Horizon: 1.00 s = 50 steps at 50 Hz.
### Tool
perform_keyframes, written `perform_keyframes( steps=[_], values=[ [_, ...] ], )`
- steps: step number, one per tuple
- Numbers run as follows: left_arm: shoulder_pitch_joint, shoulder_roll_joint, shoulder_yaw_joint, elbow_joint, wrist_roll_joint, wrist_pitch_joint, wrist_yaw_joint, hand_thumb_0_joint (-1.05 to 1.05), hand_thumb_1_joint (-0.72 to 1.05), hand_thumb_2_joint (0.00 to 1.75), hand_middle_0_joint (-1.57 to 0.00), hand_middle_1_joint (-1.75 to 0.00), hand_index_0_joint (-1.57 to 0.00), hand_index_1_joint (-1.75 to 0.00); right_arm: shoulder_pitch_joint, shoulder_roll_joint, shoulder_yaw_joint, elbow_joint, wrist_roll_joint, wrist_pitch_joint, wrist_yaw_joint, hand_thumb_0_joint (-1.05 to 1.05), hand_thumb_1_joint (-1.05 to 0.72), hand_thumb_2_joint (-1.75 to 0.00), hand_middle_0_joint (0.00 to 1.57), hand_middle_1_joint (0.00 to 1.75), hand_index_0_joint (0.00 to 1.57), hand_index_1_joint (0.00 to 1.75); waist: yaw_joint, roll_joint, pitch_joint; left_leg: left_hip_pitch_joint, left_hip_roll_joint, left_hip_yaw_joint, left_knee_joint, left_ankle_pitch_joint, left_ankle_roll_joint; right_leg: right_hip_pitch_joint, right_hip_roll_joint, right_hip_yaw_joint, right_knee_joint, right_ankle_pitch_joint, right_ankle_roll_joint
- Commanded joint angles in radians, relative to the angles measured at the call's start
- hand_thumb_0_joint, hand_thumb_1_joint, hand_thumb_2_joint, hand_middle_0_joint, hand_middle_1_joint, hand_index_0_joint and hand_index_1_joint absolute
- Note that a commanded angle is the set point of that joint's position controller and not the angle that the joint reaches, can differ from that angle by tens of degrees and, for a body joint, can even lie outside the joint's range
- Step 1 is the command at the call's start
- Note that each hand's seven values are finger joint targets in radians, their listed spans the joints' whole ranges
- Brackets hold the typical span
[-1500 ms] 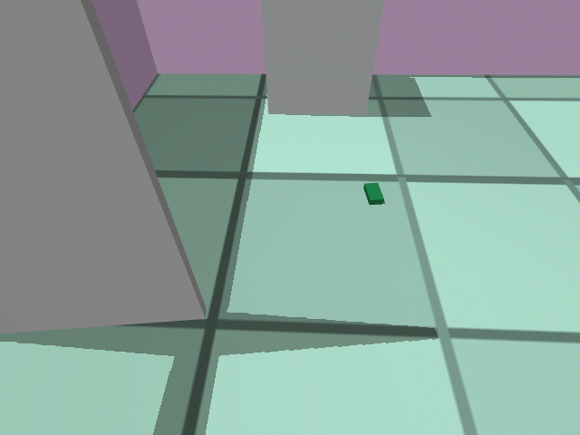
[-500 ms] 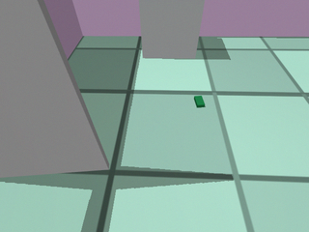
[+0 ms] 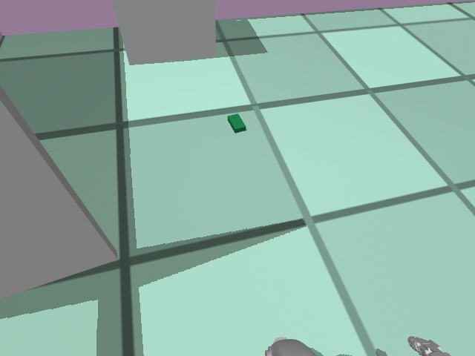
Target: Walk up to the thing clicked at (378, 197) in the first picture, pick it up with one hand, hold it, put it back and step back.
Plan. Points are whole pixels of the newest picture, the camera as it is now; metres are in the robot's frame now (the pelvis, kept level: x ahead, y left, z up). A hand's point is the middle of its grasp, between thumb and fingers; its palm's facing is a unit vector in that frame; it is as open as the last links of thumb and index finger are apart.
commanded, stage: walk up
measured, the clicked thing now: (236, 123) +1.45 -0.02 -0.76
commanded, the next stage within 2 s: stand in 1.78 s
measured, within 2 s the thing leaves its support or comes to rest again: neither
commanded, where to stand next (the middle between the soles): +0.06 -0.03 m, yaw -30 degrees
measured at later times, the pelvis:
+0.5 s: pelvis +0.01 -0.03 -0.01, yaw -17 degrees
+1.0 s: pelvis +0.01 -0.02 -0.01, yaw -26 degrees
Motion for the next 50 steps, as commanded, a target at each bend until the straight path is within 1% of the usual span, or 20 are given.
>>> perform_keyframes(
  steps=[1,7,13,14,15,16,17,18,22,30,33,34,35,36,37,38,40,42,47,50],
  values=[
    [0.038,0.146,0.044,-0.098,-0.012,-0.013,-0.016,0.00,0.90,0.90,-0.20,-0.30,-0.20,-0.30,0.055,-0.242,-0.059,-0.100,0.009,-0.044,-0.020,0.00,-0.90,-0.90,0.20,0.30,0.20,0.30,-0.028,0.192,-0.095,0.172,0.214,-0.141,-0.160,0.417,-0.012,-0.110,-0.042,-0.001,-0.006,0.087,-0.003],
    [-0.042,0.140,0.048,-0.166,0.000,-0.020,-0.026,0.00,0.90,0.90,-0.20,-0.30,-0.20,-0.30,0.134,-0.282,-0.075,-0.137,-0.001,-0.048,-0.010,0.00,-0.90,-0.90,0.20,0.30,0.20,0.30,-0.069,0.189,-0.093,0.176,0.295,-0.122,-0.160,0.420,0.061,-0.033,-0.077,-0.070,-0.168,0.040,0.004],
    [0.057,0.127,0.060,-0.143,0.007,-0.038,-0.024,0.00,0.90,0.90,-0.20,-0.30,-0.20,-0.30,0.087,-0.290,-0.068,-0.173,0.005,-0.031,0.001,0.00,-0.90,-0.90,0.20,0.30,0.20,0.30,-0.006,0.159,-0.158,0.085,0.300,-0.050,0.001,0.339,0.103,0.209,-0.057,-0.114,-0.439,0.073,-0.042],
    [0.098,0.144,0.069,-0.127,0.013,-0.048,-0.019,0.00,0.90,0.90,-0.20,-0.30,-0.20,-0.30,0.087,-0.276,-0.061,-0.178,0.013,-0.028,0.003,0.00,-0.90,-0.90,0.20,0.30,0.20,0.30,0.020,0.104,-0.182,0.043,0.265,-0.004,0.103,0.316,0.076,0.311,-0.044,-0.112,-0.543,0.141,-0.061],
    [0.155,0.203,0.092,-0.113,0.016,-0.061,-0.010,0.00,0.90,0.90,-0.20,-0.30,-0.20,-0.30,0.104,-0.225,-0.042,-0.184,0.021,-0.027,0.005,0.00,-0.90,-0.90,0.20,0.30,0.20,0.30,0.053,-0.053,-0.220,-0.071,0.179,0.055,0.322,0.232,0.016,0.453,-0.110,0.050,-0.635,0.163,-0.100],
    [0.149,0.283,0.112,-0.129,0.023,-0.073,0.000,0.00,0.90,0.90,-0.20,-0.30,-0.20,-0.30,0.123,-0.142,-0.012,-0.204,0.026,-0.027,0.007,0.00,-0.90,-0.90,0.20,0.30,0.20,0.30,0.044,-0.303,-0.198,-0.353,0.034,0.082,0.486,-0.232,-0.047,0.567,-0.328,0.411,-0.660,0.289,-0.174],
    [0.082,0.261,0.101,-0.162,0.013,-0.067,0.001,0.00,0.90,0.90,-0.20,-0.30,-0.20,-0.30,0.115,-0.215,-0.024,-0.188,0.019,-0.012,-0.002,0.00,-0.90,-0.90,0.20,0.30,0.20,0.30,0.046,-0.154,-0.149,-0.394,0.037,-0.023,0.545,-0.333,-0.064,0.469,-0.395,0.477,-0.647,0.205,-0.278],
    [0.072,0.279,0.104,-0.170,0.007,-0.057,0.002,0.00,0.90,0.90,-0.20,-0.30,-0.20,-0.30,0.114,-0.245,-0.033,-0.181,0.016,-0.013,-0.007,0.00,-0.90,-0.90,0.20,0.30,0.20,0.30,0.051,-0.166,-0.118,-0.327,0.043,-0.049,0.565,-0.380,-0.068,0.329,-0.419,0.496,-0.659,0.165,-0.320],
    [0.022,0.202,0.079,-0.177,-0.004,-0.062,0.015,0.00,0.90,0.90,-0.20,-0.30,-0.20,-0.30,0.146,-0.238,-0.023,-0.119,0.014,-0.017,0.000,0.00,-0.90,-0.90,0.20,0.30,0.20,0.30,0.012,-0.121,-0.073,-0.316,0.044,-0.061,0.497,-0.178,-0.068,0.298,-0.219,0.236,-0.642,0.191,-0.194],
    [0.032,0.213,0.084,-0.220,0.010,-0.041,0.001,0.00,0.90,0.90,-0.20,-0.30,-0.20,-0.30,0.145,-0.213,-0.020,-0.106,0.013,-0.046,-0.026,0.00,-0.90,-0.90,0.20,0.30,0.20,0.30,0.029,-0.133,-0.124,-0.126,-0.003,-0.031,0.254,-0.097,-0.054,0.185,-0.191,0.207,-0.493,0.504,-0.201],
    [-0.018,0.195,0.072,-0.238,-0.009,-0.027,0.000,0.00,0.90,0.90,-0.20,-0.30,-0.20,-0.30,0.224,-0.203,-0.028,-0.082,0.006,-0.059,-0.038,0.00,-0.90,-0.90,0.20,0.30,0.20,0.30,-0.037,-0.080,-0.143,0.080,-0.018,-0.025,0.031,0.086,-0.027,0.049,-0.177,0.212,-0.367,0.484,-0.154],
    [-0.007,0.147,0.057,-0.243,-0.018,-0.026,0.002,0.00,0.90,0.90,-0.20,-0.30,-0.20,-0.30,0.236,-0.237,-0.039,-0.085,-0.004,-0.065,-0.042,0.00,-0.90,-0.90,0.20,0.30,0.20,0.30,-0.045,0.020,-0.156,0.112,0.060,-0.130,-0.077,0.067,-0.008,0.025,-0.113,0.182,-0.289,0.360,-0.099],
    [0.012,0.095,0.042,-0.240,-0.028,-0.026,0.003,0.00,0.90,0.90,-0.20,-0.30,-0.20,-0.30,0.210,-0.320,-0.057,-0.096,-0.016,-0.070,-0.044,0.00,-0.90,-0.90,0.20,0.30,0.20,0.30,-0.038,0.227,-0.153,0.149,0.278,-0.422,-0.167,0.094,0.057,-0.101,0.037,0.104,-0.115,0.092,-0.031],
    [0.081,0.137,0.049,-0.209,-0.014,-0.019,0.015,0.00,0.90,0.90,-0.20,-0.30,-0.20,-0.30,0.145,-0.350,-0.061,-0.126,-0.004,-0.070,-0.041,0.00,-0.90,-0.90,0.20,0.30,0.20,0.30,0.006,0.217,-0.151,0.083,0.412,-0.541,-0.204,0.027,0.145,-0.095,0.050,0.055,0.052,-0.132,-0.014],
    [0.091,0.196,0.061,-0.185,-0.006,-0.018,0.024,0.00,0.90,0.90,-0.20,-0.30,-0.20,-0.30,0.109,-0.372,-0.068,-0.134,0.008,-0.070,-0.036,0.00,-0.90,-0.90,0.20,0.30,0.20,0.30,-0.009,0.225,-0.149,0.001,0.482,-0.599,-0.205,-0.003,0.236,-0.037,0.003,0.080,0.151,-0.182,-0.008],
    [0.085,0.216,0.067,-0.172,-0.004,-0.022,0.020,0.00,0.90,0.90,-0.20,-0.30,-0.20,-0.30,0.081,-0.337,-0.063,-0.142,0.009,-0.071,-0.034,0.00,-0.90,-0.90,0.20,0.30,0.20,0.30,0.006,0.184,-0.100,-0.037,0.448,-0.546,-0.208,0.015,0.246,-0.032,-0.018,0.082,0.194,-0.146,-0.003],
    [0.072,0.201,0.080,-0.148,-0.007,-0.027,0.007,0.00,0.90,0.90,-0.20,-0.30,-0.20,-0.30,0.088,-0.283,-0.038,-0.147,0.003,-0.075,-0.039,0.00,-0.90,-0.90,0.20,0.30,0.20,0.30,0.012,0.158,-0.068,-0.016,0.295,-0.311,-0.155,0.173,0.146,-0.068,-0.017,0.093,0.179,-0.077,-0.010],
    [0.086,0.176,0.071,-0.139,-0.017,-0.026,-0.006,0.00,0.90,0.90,-0.20,-0.30,-0.20,-0.30,0.103,-0.286,-0.038,-0.133,0.005,-0.076,-0.034,0.00,-0.90,-0.90,0.20,0.30,0.20,0.30,0.001,0.207,-0.069,0.010,0.240,-0.207,-0.138,0.195,0.116,-0.063,-0.017,0.045,0.111,-0.019,-0.004],
    [0.077,0.158,0.049,-0.114,-0.013,-0.056,-0.007,0.00,0.90,0.90,-0.20,-0.30,-0.20,-0.30,0.096,-0.300,-0.037,-0.158,-0.010,-0.048,-0.012,0.00,-0.90,-0.90,0.20,0.30,0.20,0.30,-0.033,0.273,-0.129,0.026,0.231,-0.127,-0.082,0.110,0.153,0.054,-0.047,-0.087,-0.174,-0.022,0.023],
    [0.159,0.149,0.052,-0.067,-0.004,-0.073,0.008,0.00,0.90,0.90,-0.20,-0.30,-0.20,-0.30,0.057,-0.301,-0.037,-0.170,-0.002,-0.020,-0.001,0.00,-0.90,-0.90,0.20,0.30,0.20,0.30,0.009,0.253,-0.167,-0.049,0.259,-0.132,0.043,0.139,0.153,0.215,-0.032,-0.130,-0.379,0.061,0.007]
  ],
)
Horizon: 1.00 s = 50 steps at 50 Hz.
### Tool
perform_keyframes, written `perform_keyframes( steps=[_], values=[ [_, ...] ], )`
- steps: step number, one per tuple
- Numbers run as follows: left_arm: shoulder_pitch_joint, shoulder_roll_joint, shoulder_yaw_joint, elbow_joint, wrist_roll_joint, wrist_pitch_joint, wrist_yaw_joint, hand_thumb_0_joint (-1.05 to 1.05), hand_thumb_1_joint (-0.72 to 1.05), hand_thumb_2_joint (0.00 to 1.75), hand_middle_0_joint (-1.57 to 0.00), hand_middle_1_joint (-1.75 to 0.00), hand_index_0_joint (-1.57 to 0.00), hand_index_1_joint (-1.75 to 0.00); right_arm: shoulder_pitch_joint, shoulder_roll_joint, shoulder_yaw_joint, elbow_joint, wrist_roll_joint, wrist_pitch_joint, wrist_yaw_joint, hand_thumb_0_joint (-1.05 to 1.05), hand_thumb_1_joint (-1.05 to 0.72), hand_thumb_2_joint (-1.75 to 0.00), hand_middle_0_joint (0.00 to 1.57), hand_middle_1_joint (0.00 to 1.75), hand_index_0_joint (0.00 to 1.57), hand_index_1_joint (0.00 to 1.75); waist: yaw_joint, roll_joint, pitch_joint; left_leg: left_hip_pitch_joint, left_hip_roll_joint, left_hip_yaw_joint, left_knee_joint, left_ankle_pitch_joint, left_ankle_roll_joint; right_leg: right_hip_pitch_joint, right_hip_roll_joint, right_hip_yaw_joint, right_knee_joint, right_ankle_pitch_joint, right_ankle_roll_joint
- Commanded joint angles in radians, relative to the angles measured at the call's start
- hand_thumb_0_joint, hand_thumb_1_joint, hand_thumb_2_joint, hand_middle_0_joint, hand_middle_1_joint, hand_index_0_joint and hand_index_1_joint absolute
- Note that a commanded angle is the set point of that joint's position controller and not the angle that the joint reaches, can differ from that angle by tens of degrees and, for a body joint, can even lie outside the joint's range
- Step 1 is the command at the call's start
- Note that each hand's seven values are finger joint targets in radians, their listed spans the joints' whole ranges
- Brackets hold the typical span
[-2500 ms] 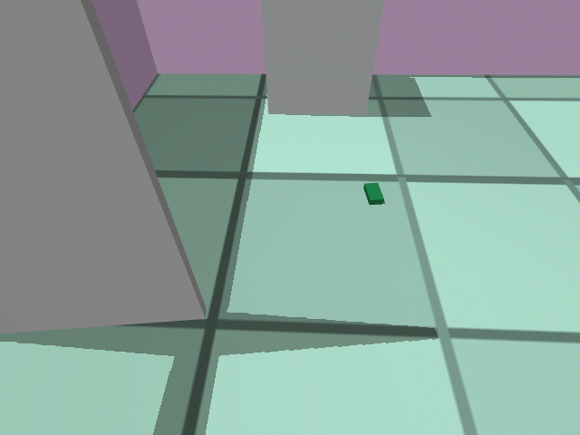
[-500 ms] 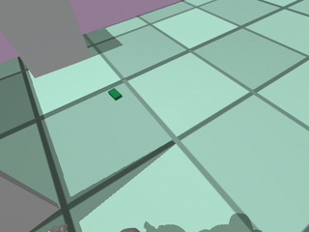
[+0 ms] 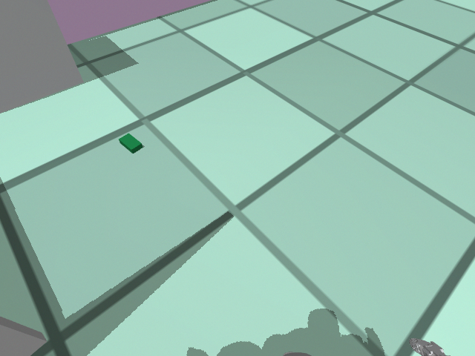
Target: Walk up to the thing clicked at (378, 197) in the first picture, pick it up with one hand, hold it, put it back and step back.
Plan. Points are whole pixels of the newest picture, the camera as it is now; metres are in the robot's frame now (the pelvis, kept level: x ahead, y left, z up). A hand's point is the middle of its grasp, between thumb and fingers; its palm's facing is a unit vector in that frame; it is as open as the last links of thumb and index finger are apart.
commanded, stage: walk up
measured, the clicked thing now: (130, 143) +1.29 +0.62 -0.74
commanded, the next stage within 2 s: stand in 0.78 s
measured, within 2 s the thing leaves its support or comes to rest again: neither
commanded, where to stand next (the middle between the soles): +0.05 +0.00 m, yaw -4 degrees
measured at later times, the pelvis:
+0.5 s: pelvis +0.00 +0.00 +0.00, yaw -5 degrees
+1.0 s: pelvis +0.00 +0.00 +0.02, yaw -5 degrees
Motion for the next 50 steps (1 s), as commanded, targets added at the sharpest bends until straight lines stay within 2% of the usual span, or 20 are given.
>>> perform_keyframes(
  steps=[1,2,3,4,5,6,8,12,14,15,16,17,18,21,22,27,38,44,47,50],
  values=[
    [0.114,0.151,0.049,-0.012,0.009,-0.055,0.033,0.00,0.90,0.90,-0.20,-0.30,-0.20,-0.30,-0.037,-0.232,-0.079,-0.079,0.014,0.014,-0.003,0.00,-0.90,-0.90,0.20,0.30,0.20,0.30,0.034,0.195,-0.165,0.002,0.152,-0.137,-0.016,0.178,0.167,0.171,0.049,-0.110,-0.300,0.176,-0.020],
    [0.115,0.178,0.058,-0.010,0.014,-0.065,0.039,0.00,0.90,0.90,-0.20,-0.30,-0.20,-0.30,-0.018,-0.182,-0.062,-0.075,0.024,0.019,-0.004,0.00,-0.90,-0.90,0.20,0.30,0.20,0.30,0.040,0.086,-0.172,-0.038,0.114,-0.110,0.090,0.112,0.117,0.214,0.023,-0.026,-0.366,0.192,-0.028],
    [0.075,0.236,0.070,-0.032,0.025,-0.076,0.043,0.00,0.90,0.90,-0.20,-0.30,-0.20,-0.30,-0.004,-0.124,-0.040,-0.086,0.032,0.020,-0.004,0.00,-0.90,-0.90,0.20,0.30,0.20,0.30,0.020,-0.105,-0.141,-0.143,0.032,-0.060,0.227,-0.016,0.053,0.203,-0.132,0.263,-0.420,0.242,-0.083],
    [0.015,0.266,0.066,-0.059,0.031,-0.083,0.048,0.00,0.90,0.90,-0.20,-0.30,-0.20,-0.30,-0.035,-0.109,-0.029,-0.091,0.034,0.024,-0.007,0.00,-0.90,-0.90,0.20,0.30,0.20,0.30,0.010,-0.136,-0.097,-0.237,-0.039,-0.077,0.252,-0.259,0.009,0.152,-0.300,0.492,-0.467,0.267,-0.189],
    [-0.010,0.320,0.070,-0.061,0.028,-0.078,0.048,0.00,0.90,0.90,-0.20,-0.30,-0.20,-0.30,-0.043,-0.182,-0.055,-0.066,0.031,0.028,-0.019,0.00,-0.90,-0.90,0.20,0.30,0.20,0.30,0.023,-0.137,-0.084,-0.135,-0.011,-0.146,0.317,-0.332,0.007,0.018,-0.352,0.523,-0.427,0.303,-0.288],
    [-0.035,0.282,0.063,-0.061,0.019,-0.074,0.046,0.00,0.90,0.90,-0.20,-0.30,-0.20,-0.30,-0.024,-0.200,-0.066,-0.040,0.028,0.025,-0.020,0.00,-0.90,-0.90,0.20,0.30,0.20,0.30,0.003,-0.134,-0.056,-0.082,0.006,-0.152,0.313,-0.315,0.008,-0.053,-0.321,0.460,-0.405,0.306,-0.286],
    [-0.073,0.229,0.048,-0.059,0.016,-0.079,0.048,0.00,0.90,0.90,-0.20,-0.30,-0.20,-0.30,-0.020,-0.188,-0.062,-0.002,0.041,0.018,-0.013,0.00,-0.90,-0.90,0.20,0.30,0.20,0.30,-0.009,-0.132,-0.062,-0.101,-0.002,-0.132,0.245,-0.223,0.019,0.033,-0.223,0.294,-0.385,0.360,-0.206],
    [-0.060,0.216,0.040,-0.041,0.013,-0.078,0.046,0.00,0.90,0.90,-0.20,-0.30,-0.20,-0.30,-0.009,-0.168,-0.046,0.042,0.034,0.010,-0.012,0.00,-0.90,-0.90,0.20,0.30,0.20,0.30,0.010,-0.191,-0.132,-0.028,-0.035,-0.087,0.081,-0.163,0.013,0.086,-0.158,0.230,-0.335,0.415,-0.172],
    [-0.093,0.203,0.035,-0.039,0.004,-0.067,0.043,0.00,0.90,0.90,-0.20,-0.30,-0.20,-0.30,0.017,-0.156,-0.045,0.079,0.030,-0.006,-0.014,0.00,-0.90,-0.90,0.20,0.30,0.20,0.30,-0.012,-0.170,-0.166,0.090,-0.062,-0.051,-0.117,-0.029,0.009,0.067,-0.137,0.167,-0.251,0.481,-0.150],
    [-0.105,0.177,0.028,-0.042,-0.004,-0.064,0.043,0.00,0.90,0.90,-0.20,-0.30,-0.20,-0.30,0.036,-0.169,-0.052,0.096,0.025,-0.016,-0.018,0.00,-0.90,-0.90,0.20,0.30,0.20,0.30,-0.025,-0.128,-0.198,0.158,-0.035,-0.092,-0.173,0.088,0.022,0.053,-0.129,0.149,-0.206,0.520,-0.119],
    [-0.109,0.145,0.018,-0.043,-0.014,-0.063,0.042,0.00,0.90,0.90,-0.20,-0.30,-0.20,-0.30,0.050,-0.200,-0.060,0.107,0.017,-0.024,-0.022,0.00,-0.90,-0.90,0.20,0.30,0.20,0.30,-0.022,-0.042,-0.228,0.196,0.049,-0.197,-0.196,0.215,0.051,0.020,-0.089,0.117,-0.145,0.466,-0.078],
    [-0.090,0.123,0.010,-0.027,-0.022,-0.059,0.042,0.00,0.90,0.90,-0.20,-0.30,-0.20,-0.30,-0.029,-0.235,-0.060,0.095,0.021,-0.028,-0.021,0.00,-0.90,-0.90,0.20,0.30,0.20,0.30,0.015,0.043,-0.214,0.138,0.135,-0.309,-0.224,0.168,0.105,0.024,-0.012,0.052,-0.139,0.306,-0.044],
    [-0.067,0.144,0.013,0.016,-0.018,-0.057,0.047,0.00,0.90,0.90,-0.20,-0.30,-0.20,-0.30,-0.099,-0.240,-0.054,0.094,0.030,-0.026,-0.015,0.00,-0.90,-0.90,0.20,0.30,0.20,0.30,0.043,0.077,-0.186,0.054,0.169,-0.317,-0.200,0.118,0.145,0.106,-0.010,0.024,-0.166,0.195,-0.038],
    [-0.123,0.178,0.016,0.041,-0.006,-0.073,0.040,0.00,0.90,0.90,-0.20,-0.30,-0.20,-0.30,-0.107,-0.179,-0.029,0.117,0.032,-0.019,-0.010,0.00,-0.90,-0.90,0.20,0.30,0.20,0.30,0.019,0.049,-0.155,0.022,0.024,-0.141,-0.147,0.078,0.047,0.139,-0.076,0.151,-0.292,0.326,-0.078],
    [-0.135,0.186,0.015,0.045,-0.007,-0.073,0.040,0.00,0.90,0.90,-0.20,-0.30,-0.20,-0.30,-0.089,-0.177,-0.028,0.132,0.031,-0.020,-0.012,0.00,-0.90,-0.90,0.20,0.30,0.20,0.30,0.007,0.060,-0.149,0.045,0.015,-0.129,-0.159,0.054,0.036,0.119,-0.091,0.154,-0.289,0.353,-0.090],
    [-0.164,0.153,-0.002,0.104,-0.012,-0.063,0.038,0.00,0.90,0.90,-0.20,-0.30,-0.20,-0.30,-0.133,-0.186,-0.022,0.181,0.031,-0.025,-0.009,0.00,-0.90,-0.90,0.20,0.30,0.20,0.30,0.025,0.107,-0.131,0.049,0.072,-0.180,-0.256,0.069,0.058,0.147,-0.040,0.084,-0.290,0.354,-0.058],
    [-0.227,0.152,-0.013,0.185,-0.007,-0.061,0.030,0.00,0.90,0.90,-0.20,-0.30,-0.20,-0.30,-0.173,-0.178,-0.024,0.240,0.033,-0.016,-0.010,0.00,-0.90,-0.90,0.20,0.30,0.20,0.30,0.002,0.031,-0.136,0.158,0.048,-0.111,-0.290,0.029,0.036,0.126,-0.071,0.132,-0.412,0.391,-0.046],
    [-0.245,0.155,-0.026,0.209,-0.002,-0.060,0.026,0.00,0.90,0.90,-0.20,-0.30,-0.20,-0.30,-0.165,-0.173,-0.024,0.279,0.033,-0.015,-0.010,0.00,-0.90,-0.90,0.20,0.30,0.20,0.30,-0.019,-0.011,-0.172,0.257,0.040,-0.121,-0.309,0.142,0.010,0.132,-0.099,0.127,-0.483,0.412,-0.028],
    [-0.248,0.168,-0.023,0.218,-0.001,-0.060,0.029,0.00,0.90,0.90,-0.20,-0.30,-0.20,-0.30,-0.164,-0.155,-0.020,0.290,0.031,-0.011,-0.008,0.00,-0.90,-0.90,0.20,0.30,0.20,0.30,-0.017,-0.046,-0.151,0.240,0.031,-0.118,-0.327,0.096,0.004,0.121,-0.106,0.134,-0.517,0.345,-0.023],
    [-0.246,0.156,-0.024,0.220,-0.004,-0.059,0.029,0.00,0.90,0.90,-0.20,-0.30,-0.20,-0.30,-0.166,-0.170,-0.023,0.300,0.028,-0.016,-0.009,0.00,-0.90,-0.90,0.20,0.30,0.20,0.30,-0.015,0.009,-0.186,0.249,0.046,-0.124,-0.339,0.169,0.006,0.166,-0.106,0.112,-0.490,0.433,-0.023]
  ],
)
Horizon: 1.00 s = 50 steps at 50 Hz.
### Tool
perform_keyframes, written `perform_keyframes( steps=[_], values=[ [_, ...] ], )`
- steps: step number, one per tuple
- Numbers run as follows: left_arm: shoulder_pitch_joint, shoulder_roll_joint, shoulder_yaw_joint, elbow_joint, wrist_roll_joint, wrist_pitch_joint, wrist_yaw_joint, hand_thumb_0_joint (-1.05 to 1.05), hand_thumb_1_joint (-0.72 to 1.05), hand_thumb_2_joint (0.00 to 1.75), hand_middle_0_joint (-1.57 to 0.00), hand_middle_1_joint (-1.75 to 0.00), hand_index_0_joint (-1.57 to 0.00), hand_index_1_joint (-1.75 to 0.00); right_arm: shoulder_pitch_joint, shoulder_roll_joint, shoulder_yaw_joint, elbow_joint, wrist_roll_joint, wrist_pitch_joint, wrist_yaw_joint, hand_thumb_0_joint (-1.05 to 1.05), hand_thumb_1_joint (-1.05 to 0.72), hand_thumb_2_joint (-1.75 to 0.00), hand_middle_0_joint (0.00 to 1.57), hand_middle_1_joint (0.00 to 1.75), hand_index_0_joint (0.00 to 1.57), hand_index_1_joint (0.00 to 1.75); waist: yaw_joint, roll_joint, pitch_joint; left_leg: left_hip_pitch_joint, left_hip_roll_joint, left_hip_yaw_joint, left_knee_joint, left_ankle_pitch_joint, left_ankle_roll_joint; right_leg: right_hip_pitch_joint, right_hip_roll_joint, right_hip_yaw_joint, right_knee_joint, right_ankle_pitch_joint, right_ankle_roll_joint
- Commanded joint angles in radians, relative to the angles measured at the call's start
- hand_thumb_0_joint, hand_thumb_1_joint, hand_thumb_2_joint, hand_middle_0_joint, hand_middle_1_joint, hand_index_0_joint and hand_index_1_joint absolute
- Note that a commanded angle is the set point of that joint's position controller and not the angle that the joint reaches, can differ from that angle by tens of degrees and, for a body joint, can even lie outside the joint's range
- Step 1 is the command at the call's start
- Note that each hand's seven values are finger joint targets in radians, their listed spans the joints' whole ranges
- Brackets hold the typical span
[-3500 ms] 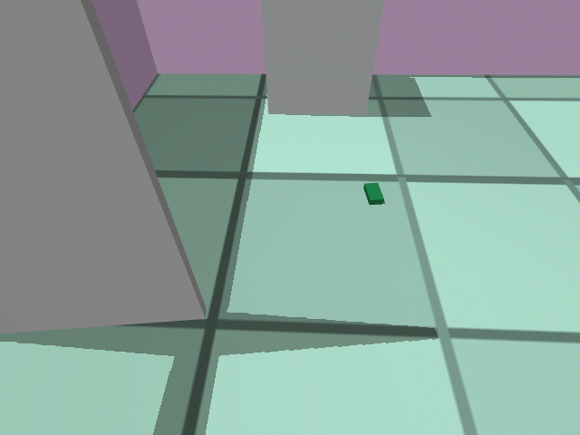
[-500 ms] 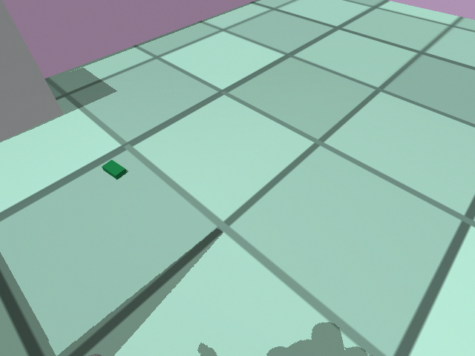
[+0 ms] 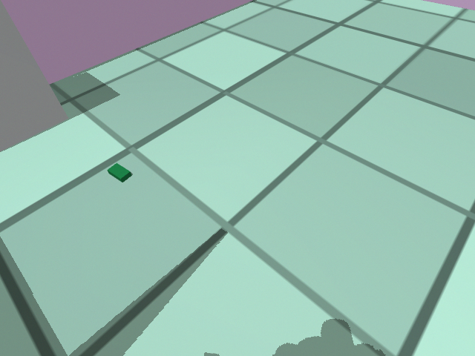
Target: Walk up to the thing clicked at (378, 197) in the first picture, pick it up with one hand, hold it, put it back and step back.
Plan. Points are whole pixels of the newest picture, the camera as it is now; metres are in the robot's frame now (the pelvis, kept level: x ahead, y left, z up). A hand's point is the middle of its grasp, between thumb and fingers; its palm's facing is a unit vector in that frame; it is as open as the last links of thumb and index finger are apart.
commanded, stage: stand
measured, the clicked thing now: (119, 172) +1.23 +0.74 -0.76
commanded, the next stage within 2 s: none
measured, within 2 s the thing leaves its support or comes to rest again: neither
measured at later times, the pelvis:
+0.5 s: pelvis -0.01 +0.00 +0.00, yaw +1 degrees
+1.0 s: pelvis +0.01 +0.00 +0.00, yaw +1 degrees
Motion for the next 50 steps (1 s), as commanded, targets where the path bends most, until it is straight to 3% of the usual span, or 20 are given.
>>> perform_keyframes(
  steps=[1,10,14,16,20,23,27,34,42,44,47,50],
  values=[
    [-0.059,0.222,0.039,-0.061,-0.006,-0.024,0.017,0.00,0.90,0.90,-0.20,-0.30,-0.20,-0.30,-0.035,-0.213,-0.045,-0.046,-0.002,-0.027,-0.012,0.00,-0.90,-0.90,0.20,0.30,0.20,0.30,0.001,-0.024,-0.138,0.082,0.091,-0.084,-0.071,0.095,0.041,0.001,-0.106,0.055,-0.066,0.176,-0.047],
    [-0.052,0.219,0.038,-0.054,-0.003,-0.020,0.017,0.00,0.90,0.90,-0.20,-0.30,-0.20,-0.30,-0.034,-0.207,-0.041,-0.030,-0.002,-0.028,-0.015,0.00,-0.90,-0.90,0.20,0.30,0.20,0.30,0.006,-0.013,-0.117,0.057,0.090,-0.085,-0.086,0.099,0.041,0.016,-0.108,0.040,-0.074,0.164,-0.044],
    [-0.054,0.218,0.038,-0.058,-0.003,-0.017,0.017,0.00,0.90,0.90,-0.20,-0.30,-0.20,-0.30,-0.028,-0.208,-0.042,-0.027,-0.004,-0.024,-0.014,0.00,-0.90,-0.90,0.20,0.30,0.20,0.30,0.007,-0.011,-0.076,0.024,0.083,-0.087,-0.106,0.008,0.038,-0.015,-0.105,0.047,-0.099,0.063,-0.043],
    [-0.052,0.220,0.038,-0.056,-0.002,-0.015,0.016,0.00,0.90,0.90,-0.20,-0.30,-0.20,-0.30,-0.023,-0.205,-0.041,-0.023,-0.006,-0.021,-0.012,0.00,-0.90,-0.90,0.20,0.30,0.20,0.30,0.008,-0.016,-0.037,-0.009,0.078,-0.093,-0.111,-0.058,0.041,-0.034,-0.104,0.052,-0.121,-0.041,-0.041],
    [-0.051,0.218,0.040,-0.061,0.000,-0.018,0.015,0.00,0.90,0.90,-0.20,-0.30,-0.20,-0.30,-0.025,-0.209,-0.046,-0.028,-0.004,-0.024,-0.011,0.00,-0.90,-0.90,0.20,0.30,0.20,0.30,0.006,-0.008,-0.081,0.017,0.088,-0.100,-0.105,0.004,0.046,-0.007,-0.105,0.044,-0.101,0.045,-0.043],
    [-0.038,0.217,0.039,-0.060,-0.002,-0.016,0.013,0.00,0.90,0.90,-0.20,-0.30,-0.20,-0.30,-0.023,-0.209,-0.046,-0.030,-0.005,-0.024,-0.011,0.00,-0.90,-0.90,0.20,0.30,0.20,0.30,0.010,-0.014,-0.056,0.000,0.082,-0.101,-0.116,-0.053,0.042,-0.026,-0.098,0.043,-0.109,-0.027,-0.043],
    [-0.033,0.219,0.042,-0.062,-0.001,-0.016,0.011,0.00,0.90,0.90,-0.20,-0.30,-0.20,-0.30,-0.022,-0.212,-0.049,-0.032,-0.006,-0.026,-0.010,0.00,-0.90,-0.90,0.20,0.30,0.20,0.30,0.009,-0.006,-0.073,0.002,0.086,-0.107,-0.119,-0.040,0.045,-0.008,-0.100,0.041,-0.094,0.014,-0.046],
    [-0.021,0.213,0.038,-0.067,-0.003,-0.016,0.013,0.00,0.90,0.90,-0.20,-0.30,-0.20,-0.30,-0.016,-0.217,-0.049,-0.030,-0.002,-0.028,-0.013,0.00,-0.90,-0.90,0.20,0.30,0.20,0.30,0.008,-0.010,-0.116,0.043,0.088,-0.101,-0.091,0.081,0.047,0.022,-0.109,0.033,-0.076,0.135,-0.044],
    [-0.017,0.218,0.036,-0.069,-0.002,-0.013,0.016,0.00,0.90,0.90,-0.20,-0.30,-0.20,-0.30,-0.007,-0.209,-0.044,-0.027,-0.002,-0.019,-0.012,0.00,-0.90,-0.90,0.20,0.30,0.20,0.30,0.006,-0.037,-0.069,0.033,0.079,-0.097,-0.094,0.018,0.044,-0.023,-0.108,0.041,-0.102,0.037,-0.045],
    [-0.016,0.218,0.037,-0.070,-0.002,-0.013,0.015,0.00,0.90,0.90,-0.20,-0.30,-0.20,-0.30,-0.011,-0.208,-0.043,-0.027,-0.003,-0.019,-0.012,0.00,-0.90,-0.90,0.20,0.30,0.20,0.30,0.007,-0.013,-0.076,0.033,0.081,-0.097,-0.096,0.023,0.044,-0.015,-0.109,0.040,-0.098,0.063,-0.045],
    [-0.015,0.218,0.039,-0.074,-0.004,-0.016,0.017,0.00,0.90,0.90,-0.20,-0.30,-0.20,-0.30,-0.013,-0.213,-0.045,-0.035,-0.002,-0.023,-0.013,0.00,-0.90,-0.90,0.20,0.30,0.20,0.30,0.007,-0.011,-0.120,0.050,0.086,-0.093,-0.082,0.113,0.047,0.029,-0.115,0.031,-0.074,0.173,-0.044],
    [-0.016,0.219,0.039,-0.072,-0.003,-0.013,0.017,0.00,0.90,0.90,-0.20,-0.30,-0.20,-0.30,-0.010,-0.208,-0.041,-0.033,-0.002,-0.024,-0.014,0.00,-0.90,-0.90,0.20,0.30,0.20,0.30,0.006,-0.011,-0.097,0.034,0.084,-0.096,-0.095,0.090,0.042,0.021,-0.111,0.027,-0.079,0.134,-0.043]
  ],
)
